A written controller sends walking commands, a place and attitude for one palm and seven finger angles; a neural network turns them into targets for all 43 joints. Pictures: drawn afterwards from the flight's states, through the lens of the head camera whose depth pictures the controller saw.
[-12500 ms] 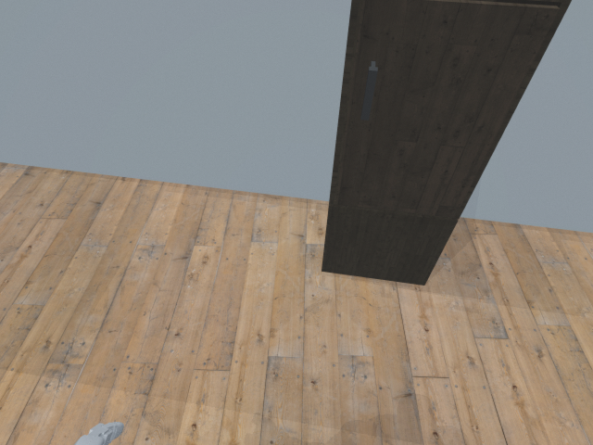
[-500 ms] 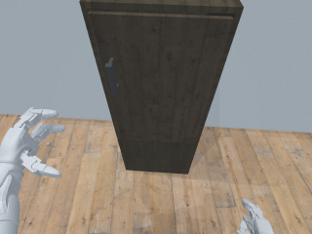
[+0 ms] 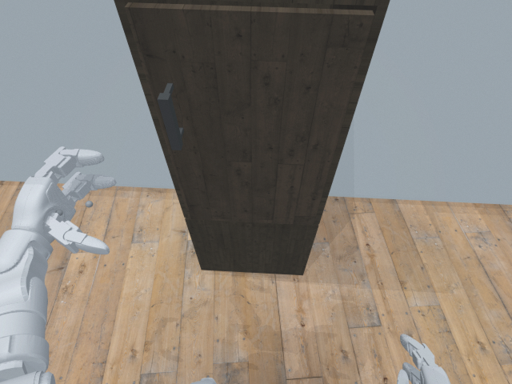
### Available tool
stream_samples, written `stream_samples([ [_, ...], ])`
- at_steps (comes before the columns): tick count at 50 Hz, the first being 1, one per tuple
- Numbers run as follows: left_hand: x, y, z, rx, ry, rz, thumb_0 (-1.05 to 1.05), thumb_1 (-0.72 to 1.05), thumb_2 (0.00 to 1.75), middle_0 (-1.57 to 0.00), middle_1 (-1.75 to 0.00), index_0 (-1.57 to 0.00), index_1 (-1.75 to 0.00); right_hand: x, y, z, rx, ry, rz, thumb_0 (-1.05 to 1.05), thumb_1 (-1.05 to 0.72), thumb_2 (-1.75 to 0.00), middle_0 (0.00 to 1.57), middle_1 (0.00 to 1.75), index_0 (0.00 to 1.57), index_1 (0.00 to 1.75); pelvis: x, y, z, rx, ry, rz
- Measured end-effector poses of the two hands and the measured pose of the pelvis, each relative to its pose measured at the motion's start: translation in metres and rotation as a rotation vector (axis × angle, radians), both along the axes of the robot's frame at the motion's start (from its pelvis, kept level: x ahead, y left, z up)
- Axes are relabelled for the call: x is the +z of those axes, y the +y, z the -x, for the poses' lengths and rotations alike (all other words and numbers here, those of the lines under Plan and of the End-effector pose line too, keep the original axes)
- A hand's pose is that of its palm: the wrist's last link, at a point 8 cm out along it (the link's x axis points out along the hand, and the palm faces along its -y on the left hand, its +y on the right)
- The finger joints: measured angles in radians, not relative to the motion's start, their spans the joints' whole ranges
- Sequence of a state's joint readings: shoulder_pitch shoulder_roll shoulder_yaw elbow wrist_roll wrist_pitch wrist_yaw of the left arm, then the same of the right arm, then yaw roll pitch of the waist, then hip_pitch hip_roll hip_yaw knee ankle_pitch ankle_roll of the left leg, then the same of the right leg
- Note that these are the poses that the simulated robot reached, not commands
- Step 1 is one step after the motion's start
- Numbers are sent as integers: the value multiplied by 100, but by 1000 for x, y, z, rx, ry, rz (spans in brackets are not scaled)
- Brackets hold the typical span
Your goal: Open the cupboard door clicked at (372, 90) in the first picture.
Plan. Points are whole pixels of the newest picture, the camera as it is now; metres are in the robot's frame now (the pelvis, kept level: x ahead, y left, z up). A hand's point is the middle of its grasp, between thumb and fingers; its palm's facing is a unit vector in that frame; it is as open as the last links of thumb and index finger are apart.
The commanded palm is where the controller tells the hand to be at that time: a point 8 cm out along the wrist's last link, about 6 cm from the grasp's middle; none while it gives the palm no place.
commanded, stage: move the hooked fingers beside the handle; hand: left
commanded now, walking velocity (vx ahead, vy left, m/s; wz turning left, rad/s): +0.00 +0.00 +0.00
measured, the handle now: (173, 117) +0.57 +0.19 +0.08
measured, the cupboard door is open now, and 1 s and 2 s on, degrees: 0 0 0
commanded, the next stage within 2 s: none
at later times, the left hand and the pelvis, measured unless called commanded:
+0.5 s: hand (106, 175) +0.40 +0.26 +0.10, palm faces -0.04 -1.00 +0.01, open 14.0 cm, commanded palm +0.38 +0.31 +0.09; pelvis +0.01 +0.02 +0.00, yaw -1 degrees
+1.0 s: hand (126, 147) +0.47 +0.25 +0.09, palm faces -0.02 -1.00 +0.01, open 14.0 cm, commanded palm +0.46 +0.30 +0.09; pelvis +0.00 +0.02 -0.01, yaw -2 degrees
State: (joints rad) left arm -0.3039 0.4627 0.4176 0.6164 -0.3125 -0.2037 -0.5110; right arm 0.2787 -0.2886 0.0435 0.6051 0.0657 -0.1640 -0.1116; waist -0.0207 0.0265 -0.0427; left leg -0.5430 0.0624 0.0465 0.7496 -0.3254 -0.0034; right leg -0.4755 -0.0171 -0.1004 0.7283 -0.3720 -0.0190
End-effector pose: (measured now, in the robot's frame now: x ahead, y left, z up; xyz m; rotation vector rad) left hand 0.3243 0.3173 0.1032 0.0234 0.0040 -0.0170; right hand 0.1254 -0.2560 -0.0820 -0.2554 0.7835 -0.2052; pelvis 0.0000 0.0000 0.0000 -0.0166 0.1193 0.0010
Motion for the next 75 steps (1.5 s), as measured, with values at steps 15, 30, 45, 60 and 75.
stream_samples([
  [15,-7,15,-36,17,4,15,-1,-50,30,-30,-120,-30,-120,-8,-1,37,-71,147,11,1,-90,-89,20,30,21,30,-2,10,-8,-18,40,5],
  [30,-12,-2,-75,-1,11,32,-1,-50,30,-30,-120,-30,-120,-11,19,36,-73,175,-2,1,-90,-89,20,30,21,30,-4,23,-7,-22,68,11],
  [45,-11,-10,-115,-12,15,23,-1,-50,30,-30,-120,-30,-120,-23,11,86,-131,344,17,0,-90,-89,20,30,21,30,-11,23,-2,-24,112,18],
  [60,-11,-22,-159,-4,21,24,-1,-50,30,-30,-120,-30,-120,-25,3,138,-222,494,29,0,-90,-89,20,30,21,30,-17,18,-2,-39,171,22],
  [75,-20,-16,-168,-11,29,32,-1,-50,30,-30,-120,-30,-120,-25,10,141,-241,553,6,0,-90,-89,20,30,21,30,-17,19,-13,-55,202,24],
])
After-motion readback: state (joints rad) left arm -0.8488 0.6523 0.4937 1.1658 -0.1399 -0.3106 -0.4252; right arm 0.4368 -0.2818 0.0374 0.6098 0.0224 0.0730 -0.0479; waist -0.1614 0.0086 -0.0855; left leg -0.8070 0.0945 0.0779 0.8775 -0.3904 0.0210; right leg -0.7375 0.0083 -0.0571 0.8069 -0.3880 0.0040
